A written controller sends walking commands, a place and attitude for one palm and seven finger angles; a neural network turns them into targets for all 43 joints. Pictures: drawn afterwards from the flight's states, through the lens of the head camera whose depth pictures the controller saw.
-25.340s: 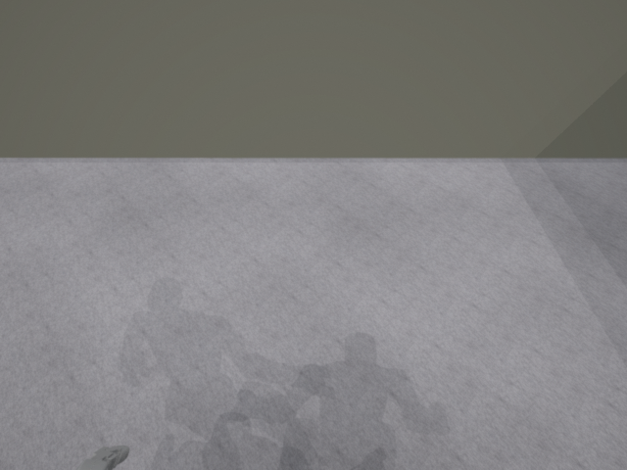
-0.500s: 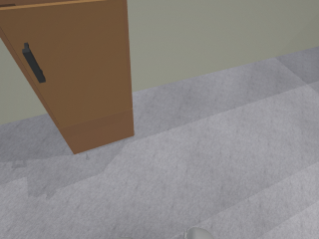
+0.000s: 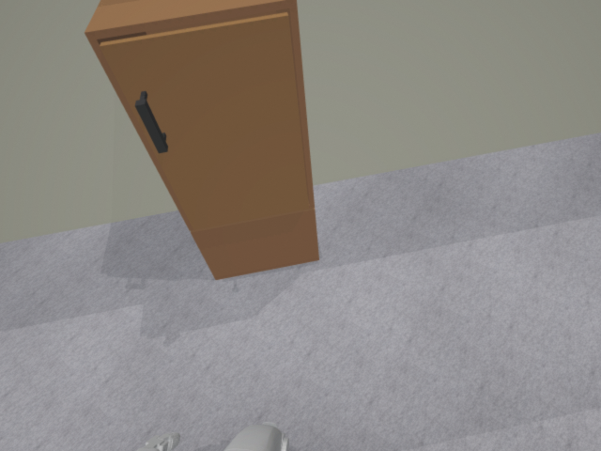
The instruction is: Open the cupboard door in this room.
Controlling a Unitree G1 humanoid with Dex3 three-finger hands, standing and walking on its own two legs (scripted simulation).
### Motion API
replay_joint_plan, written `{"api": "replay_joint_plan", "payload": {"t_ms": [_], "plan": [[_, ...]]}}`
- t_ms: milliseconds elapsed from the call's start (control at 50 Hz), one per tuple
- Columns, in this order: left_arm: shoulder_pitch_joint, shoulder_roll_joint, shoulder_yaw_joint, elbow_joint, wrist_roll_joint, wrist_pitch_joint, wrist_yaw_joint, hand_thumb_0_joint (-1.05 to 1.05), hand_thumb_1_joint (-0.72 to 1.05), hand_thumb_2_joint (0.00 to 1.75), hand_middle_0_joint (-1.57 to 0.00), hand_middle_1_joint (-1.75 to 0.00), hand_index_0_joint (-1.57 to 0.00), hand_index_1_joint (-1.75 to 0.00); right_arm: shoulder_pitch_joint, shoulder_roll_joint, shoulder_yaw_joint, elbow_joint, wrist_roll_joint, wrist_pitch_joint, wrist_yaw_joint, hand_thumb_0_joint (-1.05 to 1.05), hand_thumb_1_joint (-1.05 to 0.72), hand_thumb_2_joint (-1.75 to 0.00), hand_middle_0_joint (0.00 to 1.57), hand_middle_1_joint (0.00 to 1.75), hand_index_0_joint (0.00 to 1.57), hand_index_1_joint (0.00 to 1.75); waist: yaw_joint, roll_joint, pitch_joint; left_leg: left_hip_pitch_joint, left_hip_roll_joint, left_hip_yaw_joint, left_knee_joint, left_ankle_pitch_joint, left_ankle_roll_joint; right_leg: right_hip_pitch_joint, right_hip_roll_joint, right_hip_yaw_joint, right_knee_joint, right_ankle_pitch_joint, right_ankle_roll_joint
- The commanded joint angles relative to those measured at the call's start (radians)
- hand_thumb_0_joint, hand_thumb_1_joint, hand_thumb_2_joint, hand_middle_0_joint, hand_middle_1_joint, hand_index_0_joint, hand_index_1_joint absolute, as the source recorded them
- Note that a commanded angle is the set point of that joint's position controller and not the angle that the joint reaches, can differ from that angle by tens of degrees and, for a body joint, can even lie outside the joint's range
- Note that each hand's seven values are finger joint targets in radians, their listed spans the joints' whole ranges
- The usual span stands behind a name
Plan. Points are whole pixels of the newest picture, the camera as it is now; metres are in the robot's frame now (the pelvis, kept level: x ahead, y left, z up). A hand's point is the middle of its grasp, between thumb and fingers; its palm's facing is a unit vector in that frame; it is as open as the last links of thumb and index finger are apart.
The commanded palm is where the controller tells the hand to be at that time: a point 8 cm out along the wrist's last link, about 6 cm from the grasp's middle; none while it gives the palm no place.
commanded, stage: turn to face it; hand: left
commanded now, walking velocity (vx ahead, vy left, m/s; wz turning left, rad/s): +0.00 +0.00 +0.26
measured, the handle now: (153, 122) +0.78 +0.37 +0.00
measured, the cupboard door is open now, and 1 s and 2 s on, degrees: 0 0 0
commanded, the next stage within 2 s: take the last steps up to it in 0.08 s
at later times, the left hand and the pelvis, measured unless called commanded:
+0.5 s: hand out of the picture -0.09 +0.22 -0.18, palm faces +0.23 -0.95 -0.19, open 7.3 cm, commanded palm none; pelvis +0.00 +0.05 +0.00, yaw +8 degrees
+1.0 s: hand (194, 367) +0.28 +0.22 -0.18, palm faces +0.09 -0.98 -0.19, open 7.3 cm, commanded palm none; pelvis +0.18 +0.04 -0.02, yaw +8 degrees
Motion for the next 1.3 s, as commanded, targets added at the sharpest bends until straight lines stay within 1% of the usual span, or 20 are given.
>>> {"api": "replay_joint_plan", "payload": {"t_ms": [0, 160, 260, 340, 360, 400, 420, 480, 560, 660, 800, 860, 900, 920, 940, 960, 1000, 1080, 1180, 1280], "plan": [[0.008, 0.182, 0.049, -0.061, 0.002, -0.039, 0.013, 0.0, 0.9, 0.9, -0.2, -0.3, -0.2, -0.3, 0.034, -0.044, -0.005, -0.043, 0.002, -0.012, -0.002, 0.0, -0.9, -0.9, 0.2, 0.3, 0.2, 0.3, 0.005, -0.24, -0.037, -0.05, 0.062, 0.008, 0.17, 0.071, -0.025, 0.049, -0.224, 0.119, -0.224, 0.34, -0.055], [0.185, 0.206, 0.052, 0.02, 0.015, -0.041, 0.012, 0.0, 0.9, 0.9, -0.2, -0.3, -0.2, -0.3, -0.093, -0.022, 0.026, -0.043, 0.01, -0.018, -0.013, 0.0, -0.9, -0.9, 0.2, 0.3, 0.2, 0.3, 0.082, -0.239, -0.061, 0.017, 0.081, 0.053, -0.096, -0.046, -0.037, 0.181, -0.272, 0.127, -0.187, 0.553, -0.108], [0.232, 0.225, 0.059, 0.072, 0.02, -0.05, 0.002, 0.0, 0.9, 0.9, -0.2, -0.3, -0.2, -0.3, -0.114, -0.004, 0.047, -0.04, 0.013, -0.046, -0.01, 0.0, -0.9, -0.9, 0.2, 0.3, 0.2, 0.3, 0.111, -0.266, -0.091, 0.095, 0.081, 0.107, -0.296, -0.072, -0.009, 0.222, -0.304, 0.177, -0.241, 0.311, -0.121], [0.171, 0.216, 0.058, 0.098, 0.012, -0.048, -0.006, 0.0, 0.9, 0.9, -0.2, -0.3, -0.2, -0.3, 0.006, 0.009, 0.054, 0.005, 0.013, -0.074, -0.012, 0.0, -0.9, -0.9, 0.2, 0.3, 0.2, 0.3, 0.043, -0.218, -0.103, 0.363, 0.064, 0.162, -0.607, 0.063, 0.023, 0.073, -0.25, 0.103, -0.193, 0.044, -0.067], [0.146, 0.187, 0.052, 0.093, 0.003, -0.044, -0.007, 0.0, 0.9, 0.9, -0.2, -0.3, -0.2, -0.3, 0.071, -0.016, 0.05, 0.029, 0.014, -0.087, -0.016, 0.0, -0.9, -0.9, 0.2, 0.3, 0.2, 0.3, 0.008, -0.118, -0.12, 0.519, 0.093, 0.116, -0.723, 0.117, 0.038, -0.047, -0.202, 0.043, -0.103, -0.023, -0.024], [0.097, 0.089, 0.021, 0.049, 0.006, -0.042, -0.018, 0.0, 0.9, 0.9, -0.2, -0.3, -0.2, -0.3, 0.2, -0.163, 0.017, 0.063, 0.004, -0.088, -0.029, 0.0, -0.9, -0.9, 0.2, 0.3, 0.2, 0.3, -0.055, 0.262, -0.065, 0.688, 0.432, -0.314, -0.845, 0.075, 0.192, -0.426, -0.025, -0.09, 0.287, -0.275, 0.063], [0.058, 0.108, 0.022, 0.04, 0.013, -0.042, -0.016, 0.0, 0.9, 0.9, -0.2, -0.3, -0.2, -0.3, 0.205, -0.154, 0.021, 0.07, 0.001, -0.079, -0.033, 0.0, -0.9, -0.9, 0.2, 0.3, 0.2, 0.3, -0.062, 0.176, -0.007, 0.626, 0.46, -0.302, -0.853, 0.062, 0.244, -0.457, -0.047, -0.021, 0.379, -0.266, 0.045], [0.057, 0.114, 0.029, 0.091, 0.018, -0.037, -0.031, 0.0, 0.9, 0.9, -0.2, -0.3, -0.2, -0.3, 0.135, -0.049, 0.049, 0.062, 0.006, -0.099, -0.042, 0.0, -0.9, -0.9, 0.2, 0.3, 0.2, 0.3, -0.012, 0.105, 0.124, 0.482, 0.362, -0.178, -0.895, 0.114, 0.207, -0.452, -0.079, 0.033, 0.512, -0.086, 0.049], [0.103, 0.096, 0.03, 0.121, 0.015, -0.032, -0.036, 0.0, 0.9, 0.9, -0.2, -0.3, -0.2, -0.3, 0.185, -0.024, 0.049, 0.076, 0.013, -0.128, -0.047, 0.0, -0.9, -0.9, 0.2, 0.3, 0.2, 0.3, 0.023, 0.017, 0.085, 0.53, 0.299, -0.029, -0.872, 0.447, 0.178, -0.451, -0.058, 0.017, 0.585, 0.038, 0.071], [0.039, 0.086, 0.036, 0.089, 0.009, -0.02, -0.038, 0.0, 0.9, 0.9, -0.2, -0.3, -0.2, -0.3, 0.255, 0.003, 0.06, 0.108, 0.017, -0.143, -0.056, 0.0, -0.9, -0.9, 0.2, 0.3, 0.2, 0.3, 0.025, 0.056, 0.114, 0.529, 0.298, 0.014, -0.868, 0.593, 0.168, -0.529, -0.062, 0.018, 0.609, 0.111, 0.074], [-0.161, 0.054, 0.018, 0.006, 0.001, -0.039, -0.051, 0.0, 0.9, 0.9, -0.2, -0.3, -0.2, -0.3, 0.36, 0.004, 0.059, 0.162, 0.002, -0.151, -0.07, 0.0, -0.9, -0.9, 0.2, 0.3, 0.2, 0.3, -0.022, 0.058, 0.113, 0.64, 0.306, 0.048, -0.797, 0.886, 0.172, -0.482, -0.03, -0.047, 0.266, 0.087, 0.023], [-0.004, 0.074, 0.025, 0.039, -0.002, -0.051, -0.04, 0.0, 0.9, 0.9, -0.2, -0.3, -0.2, -0.3, 0.319, -0.043, 0.05, 0.168, 0.007, -0.147, -0.069, 0.0, -0.9, -0.9, 0.2, 0.3, 0.2, 0.3, 0.059, 0.067, 0.004, 0.618, 0.313, 0.079, -0.631, 1.184, 0.16, -0.202, 0.04, -0.074, 0.118, 0.051, -0.026], [0.244, 0.128, 0.045, 0.123, 0.007, -0.071, -0.033, 0.0, 0.9, 0.9, -0.2, -0.3, -0.2, -0.3, 0.29, -0.056, 0.041, 0.16, 0.019, -0.146, -0.062, 0.0, -0.9, -0.9, 0.2, 0.3, 0.2, 0.3, 0.164, 0.012, -0.131, 0.483, 0.251, 0.118, -0.343, 1.048, 0.109, 0.175, 0.051, -0.069, -0.021, 0.226, -0.046], [0.374, 0.217, 0.066, 0.159, 0.018, -0.085, -0.02, 0.0, 0.9, 0.9, -0.2, -0.3, -0.2, -0.3, 0.318, -0.014, 0.043, 0.151, 0.031, -0.146, -0.047, 0.0, -0.9, -0.9, 0.2, 0.3, 0.2, 0.3, 0.203, -0.137, -0.24, 0.243, 0.152, 0.151, -0.053, 0.641, 0.076, 0.44, -0.162, 0.167, -0.024, 0.406, -0.125], [0.401, 0.286, 0.08, 0.173, 0.001, -0.087, -0.01, 0.0, 0.9, 0.9, -0.2, -0.3, -0.2, -0.3, 0.377, 0.042, 0.05, 0.134, 0.039, -0.143, -0.048, 0.0, -0.9, -0.9, 0.2, 0.3, 0.2, 0.3, 0.154, -0.299, -0.334, 0.063, 0.019, 0.112, 0.295, -0.162, 0.049, 0.522, -0.427, 0.551, -0.104, 0.661, -0.241], [0.32, 0.266, 0.078, 0.146, -0.012, -0.08, -0.003, 0.0, 0.9, 0.9, -0.2, -0.3, -0.2, -0.3, 0.337, 0.018, 0.049, 0.132, 0.043, -0.133, -0.051, 0.0, -0.9, -0.9, 0.2, 0.3, 0.2, 0.3, 0.14, -0.167, -0.258, 0.064, 0.07, 0.012, 0.37, -0.144, 0.076, 0.372, -0.421, 0.527, -0.192, 0.491, -0.276], [0.16, 0.185, 0.058, 0.111, -0.012, -0.077, -0.003, 0.0, 0.9, 0.9, -0.2, -0.3, -0.2, -0.3, 0.215, 0.059, 0.045, 0.11, 0.028, -0.118, -0.036, 0.0, -0.9, -0.9, 0.2, 0.3, 0.2, 0.3, 0.093, -0.072, -0.035, -0.001, 0.14, 0.01, 0.35, -0.01, 0.078, 0.092, -0.338, 0.407, -0.27, 0.223, -0.197], [0.081, 0.106, 0.029, 0.105, 0.001, -0.098, -0.001, 0.0, 0.9, 0.9, -0.2, -0.3, -0.2, -0.3, 0.282, 0.11, 0.054, 0.13, 0.005, -0.084, -0.03, 0.0, -0.9, -0.9, 0.2, 0.3, 0.2, 0.3, -0.009, -0.121, -0.024, 0.089, 0.166, 0.051, 0.154, 0.096, 0.039, -0.084, -0.22, 0.12, -0.293, 0.393, -0.113], [0.108, 0.085, 0.018, 0.123, 0.003, -0.1, -0.001, 0.0, 0.9, 0.9, -0.2, -0.3, -0.2, -0.3, 0.187, 0.113, 0.068, 0.108, 0.01, -0.076, -0.03, 0.0, -0.9, -0.9, 0.2, 0.3, 0.2, 0.3, -0.005, -0.166, -0.046, 0.1, 0.156, 0.086, -0.105, 0.151, -0.004, -0.039, -0.175, 0.048, -0.253, 0.711, -0.109], [0.143, 0.135, 0.026, 0.126, 0.007, -0.063, 0.017, 0.0, 0.9, 0.9, -0.2, -0.3, -0.2, -0.3, 0.046, 0.079, 0.07, 0.071, 0.023, -0.071, -0.039, 0.0, -0.9, -0.9, 0.2, 0.3, 0.2, 0.3, 0.041, -0.203, -0.068, 0.144, 0.104, 0.105, -0.333, 0.146, -0.007, 0.089, -0.189, 0.068, -0.14, 0.878, -0.113]]}}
